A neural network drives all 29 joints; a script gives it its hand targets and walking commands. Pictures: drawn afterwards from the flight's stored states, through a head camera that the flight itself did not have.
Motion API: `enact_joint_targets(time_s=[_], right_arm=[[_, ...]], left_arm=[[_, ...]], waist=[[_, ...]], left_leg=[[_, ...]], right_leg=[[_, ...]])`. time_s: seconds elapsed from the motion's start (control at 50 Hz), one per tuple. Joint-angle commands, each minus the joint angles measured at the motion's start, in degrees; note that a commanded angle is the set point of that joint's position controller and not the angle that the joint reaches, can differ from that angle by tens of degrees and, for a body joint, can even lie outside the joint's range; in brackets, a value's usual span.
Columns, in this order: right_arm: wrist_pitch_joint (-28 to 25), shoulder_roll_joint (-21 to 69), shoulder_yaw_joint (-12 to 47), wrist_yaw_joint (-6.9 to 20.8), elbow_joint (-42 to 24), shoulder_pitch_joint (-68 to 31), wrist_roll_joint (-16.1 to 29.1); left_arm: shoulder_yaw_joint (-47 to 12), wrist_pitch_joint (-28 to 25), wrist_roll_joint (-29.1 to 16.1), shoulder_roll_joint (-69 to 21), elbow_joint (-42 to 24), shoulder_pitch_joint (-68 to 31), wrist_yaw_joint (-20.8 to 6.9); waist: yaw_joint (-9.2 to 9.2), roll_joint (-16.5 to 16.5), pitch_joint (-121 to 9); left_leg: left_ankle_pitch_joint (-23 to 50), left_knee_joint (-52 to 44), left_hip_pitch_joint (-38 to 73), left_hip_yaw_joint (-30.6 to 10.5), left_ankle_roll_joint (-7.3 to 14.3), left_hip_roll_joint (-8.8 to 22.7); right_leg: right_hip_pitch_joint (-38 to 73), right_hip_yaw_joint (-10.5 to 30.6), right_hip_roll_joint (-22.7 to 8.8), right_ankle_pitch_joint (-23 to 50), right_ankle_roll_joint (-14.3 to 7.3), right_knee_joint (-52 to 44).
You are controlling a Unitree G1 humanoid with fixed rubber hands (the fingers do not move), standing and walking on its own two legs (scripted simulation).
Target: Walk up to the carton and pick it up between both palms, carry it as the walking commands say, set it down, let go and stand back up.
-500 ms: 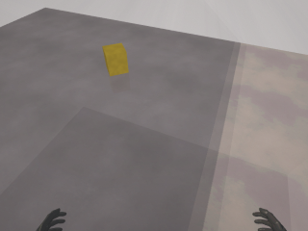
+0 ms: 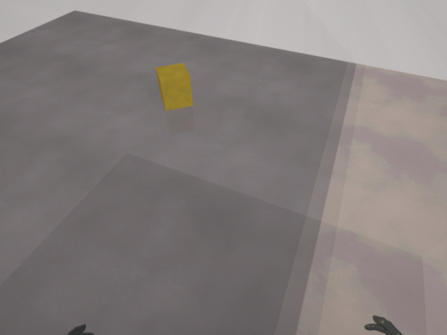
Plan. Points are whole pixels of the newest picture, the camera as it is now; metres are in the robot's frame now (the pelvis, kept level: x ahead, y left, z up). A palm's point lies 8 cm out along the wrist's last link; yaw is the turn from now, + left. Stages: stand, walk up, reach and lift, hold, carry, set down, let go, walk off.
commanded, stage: stand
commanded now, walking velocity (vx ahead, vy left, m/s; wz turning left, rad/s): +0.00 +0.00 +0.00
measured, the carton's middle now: (174, 87) +1.88 +0.33 -0.64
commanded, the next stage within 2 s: walk up in 0.64 s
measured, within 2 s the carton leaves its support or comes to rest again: neither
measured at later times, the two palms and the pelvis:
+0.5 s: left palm out of the picture +0.10 +0.30 -0.09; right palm out of the picture +0.11 -0.31 -0.09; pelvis +0.01 +0.00 +0.02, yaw +1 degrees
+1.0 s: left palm out of the picture +0.08 +0.35 -0.07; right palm (409, 326) +0.17 -0.31 -0.07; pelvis +0.03 +0.01 +0.02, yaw +6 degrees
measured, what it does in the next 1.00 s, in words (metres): lifts its left foot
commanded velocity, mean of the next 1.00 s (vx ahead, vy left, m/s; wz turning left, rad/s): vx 0.00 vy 0.00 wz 0.00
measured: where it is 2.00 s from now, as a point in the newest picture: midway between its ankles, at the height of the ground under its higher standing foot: (191, 279)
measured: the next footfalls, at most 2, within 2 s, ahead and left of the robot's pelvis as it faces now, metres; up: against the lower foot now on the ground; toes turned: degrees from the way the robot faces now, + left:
left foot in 1.14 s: +0.18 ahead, +0.22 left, +0.00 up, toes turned +12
right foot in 1.52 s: +0.43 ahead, -0.01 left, +0.00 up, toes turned +4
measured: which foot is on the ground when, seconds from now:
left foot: down 0.00-0.86, up 0.88-1.00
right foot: down 0.00-1.00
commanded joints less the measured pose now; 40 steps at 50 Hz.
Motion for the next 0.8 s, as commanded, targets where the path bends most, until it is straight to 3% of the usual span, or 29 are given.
enact_joint_targets(time_s=[0.0, 0.04, 0.06, 0.08, 0.1, 0.14, 0.16, 0.18, 0.24, 0.28, 0.3, 0.34, 0.48, 0.56, 0.58, 0.6, 0.62, 0.64, 0.68, 0.74, 0.76, 0.78], right_arm=[[-0.7, -9.7, -2.0, -0.4, -2.4, -2.8, 0.2], [-0.7, -9.5, -2.2, -0.2, -1.3, -3.2, 0.8], [-0.5, -9.6, -2.1, -0.2, -0.7, -2.5, 0.5], [-0.4, -11.0, -2.4, -0.3, -0.1, -3.3, 0.7], [-0.5, -9.7, -2.0, -0.5, 0.1, -3.4, 0.5], [-0.5, -10.0, -1.7, -0.3, 1.1, -4.0, 0.5], [-0.5, -10.0, -1.9, -0.2, 1.3, -4.2, 0.8], [-0.5, -9.7, -1.8, -0.4, 1.7, -3.5, 0.7], [-0.5, -9.9, -1.6, -0.4, 3.2, -4.3, 0.7], [-0.3, -10.1, -1.7, -0.4, 3.1, -4.9, 0.6], [-0.4, -9.7, -1.5, -0.5, 3.0, -4.3, 0.6], [-0.4, -10.2, -1.5, -0.5, 3.9, -4.1, 0.4], [-0.5, -10.4, -1.3, -0.8, 5.0, -5.0, 0.8], [-0.3, -10.9, -1.6, -0.7, 6.0, -4.5, 0.7], [-0.3, -10.4, -1.5, -0.6, 5.8, -4.3, 0.5], [-0.3, -9.9, -1.2, -0.7, 6.1, -5.0, 0.6], [-0.3, -10.7, -1.7, -0.7, 6.6, -4.5, 1.0], [-0.1, -11.1, -1.6, -0.8, 6.5, -5.1, 0.6], [-0.2, -10.0, -1.4, -0.9, 6.7, -4.5, 0.8], [-0.1, -10.6, -1.6, -1.0, 7.0, -4.5, 0.9], [0.0, -10.4, -1.6, -1.0, 6.7, -5.4, 1.0], [-0.1, -10.5, -1.6, -0.9, 7.0, -4.5, 0.8]], left_arm=[[2.5, -0.8, -0.2, 10.7, -1.8, -2.4, 0.3], [2.4, -0.8, -0.1, 11.4, -1.1, -2.1, 0.1], [2.1, -0.9, -0.1, 9.9, -1.4, -3.5, 0.2], [1.9, -0.6, 0.3, 10.2, -0.5, -4.2, 0.3], [1.9, -0.8, 0.0, 10.3, 0.1, -4.1, 0.3], [2.2, -0.7, -0.3, 11.0, 0.9, -3.7, 0.2], [1.9, -0.5, -0.3, 10.7, 1.5, -4.2, 0.4], [2.1, -0.6, 0.1, 11.2, 2.0, -4.4, 0.3], [1.7, -0.4, 0.1, 10.6, 2.4, -4.6, 0.3], [1.7, -0.5, 0.1, 10.1, 3.2, -4.5, 0.4], [1.9, -0.4, 0.1, 10.7, 3.5, -5.1, 0.3], [1.5, -0.5, 0.0, 10.3, 3.9, -5.0, 0.3], [1.6, -0.2, -0.1, 10.6, 5.1, -4.9, 0.3], [1.3, -0.5, -0.4, 10.0, 5.3, -3.6, 0.3], [1.5, -0.5, -0.1, 10.4, 5.6, -4.0, 0.4], [1.6, -0.4, -0.2, 11.0, 5.6, -4.9, 0.3], [1.7, -0.2, 0.1, 10.6, 5.3, -4.9, 0.3], [1.9, -0.1, 0.0, 10.5, 5.3, -4.9, 0.5], [1.9, -0.2, 0.0, 10.5, 5.3, -4.6, 0.5], [1.8, -0.2, 0.0, 10.1, 5.4, -4.2, 0.5], [1.6, -0.1, 0.0, 9.8, 5.5, -4.6, 0.5], [1.9, -0.3, -0.3, 10.9, 5.9, -4.1, 0.5]], waist=[[-0.28, 0.7, -5.1], [0.11, 1.5, -6.2], [0.19, -1.8, -5.6], [-0.28, -0.4, -3.8], [-0.41, -1.3, -2.3], [-0.15, 1.7, -3.0], [-0.16, -0.3, -4.2], [-0.83, 0.0, -4.7], [-0.27, -0.8, -3.5], [-0.32, 0.8, -4.0], [-0.49, -1.6, -3.8], [-0.07, 1.2, -4.3], [-0.07, -1.5, -4.3], [0.54, 0.8, -4.6], [-0.22, 1.0, -4.5], [-0.20, -1.5, -5.2], [0.26, -1.0, -5.3], [0.37, 1.6, -5.3], [0.13, -1.0, -4.5], [0.65, -0.3, -3.5], [0.37, 1.3, -4.4], [0.00, -0.4, -4.9]], left_leg=[[10.7, -7.0, 2.7, -5.3, 3.5, 5.2], [10.2, -7.9, 3.8, -5.2, 2.6, 5.2], [11.2, -9.2, 4.1, -6.1, 2.7, 5.5], [10.2, -9.5, 4.1, -5.4, 2.3, 5.5], [10.4, -10.1, 3.8, -5.5, 2.9, 5.9], [10.8, -11.8, 4.5, -5.9, 2.4, 6.0], [11.1, -11.7, 5.7, -5.7, 2.5, 5.8], [12.8, -12.1, 6.8, -5.3, 2.1, 5.7], [10.7, -13.3, 5.8, -5.5, 2.0, 6.1], [11.2, -13.8, 6.8, -5.5, 1.7, 5.8], [10.9, -14.2, 6.8, -5.4, 1.7, 6.2], [13.4, -14.4, 6.9, -5.2, 1.6, 6.0], [12.5, -15.6, 7.8, -6.1, 1.6, 6.6], [16.0, -15.0, 7.8, -5.4, 1.5, 6.8], [15.0, -15.1, 7.8, -5.3, 1.5, 6.4], [15.2, -15.7, 8.0, -6.2, 1.7, 7.0], [15.8, -15.8, 8.6, -5.9, 1.4, 6.4], [17.6, -15.0, 8.9, -5.4, 1.7, 6.7], [18.0, -14.6, 8.7, -5.4, 1.7, 6.9], [17.9, -15.3, 8.5, -5.6, 1.3, 6.5], [16.8, -15.8, 8.9, -4.9, 1.4, 6.4], [17.9, -15.2, 9.7, -4.9, 1.4, 7.1]], right_leg=[[2.7, 5.4, -5.4, 9.2, -3.6, -6.9], [4.1, 5.3, -5.5, 8.8, -3.2, -8.3], [5.0, 5.0, -5.5, 8.8, -3.1, -8.8], [3.3, 5.0, -5.7, 8.8, -2.7, -10.1], [2.7, 4.9, -5.7, 7.0, -2.5, -10.6], [4.1, 5.0, -5.6, 8.2, -2.6, -11.4], [5.7, 5.1, -5.6, 9.9, -2.1, -11.7], [5.6, 4.6, -5.6, 10.0, -2.0, -11.9], [6.7, 4.8, -6.1, 10.1, -2.0, -13.0], [6.4, 5.1, -5.9, 9.3, -2.1, -13.9], [7.1, 4.9, -5.9, 8.4, -2.3, -14.1], [8.5, 5.3, -6.2, 10.8, -2.2, -14.3], [7.9, 4.2, -6.2, 10.2, -1.8, -15.2], [9.3, 4.6, -6.7, 12.3, -2.1, -15.4], [9.5, 4.4, -7.0, 13.9, -2.0, -15.0], [9.6, 4.8, -7.0, 13.7, -2.6, -14.9], [9.7, 4.2, -6.7, 13.8, -2.1, -14.9], [10.6, 5.1, -7.3, 16.1, -2.2, -15.5], [9.2, 4.0, -6.6, 14.9, -1.9, -15.2], [9.3, 4.4, -6.5, 14.3, -2.0, -15.5], [9.5, 4.6, -6.6, 14.9, -1.8, -16.2], [9.7, 4.0, -6.5, 14.8, -1.5, -15.8]])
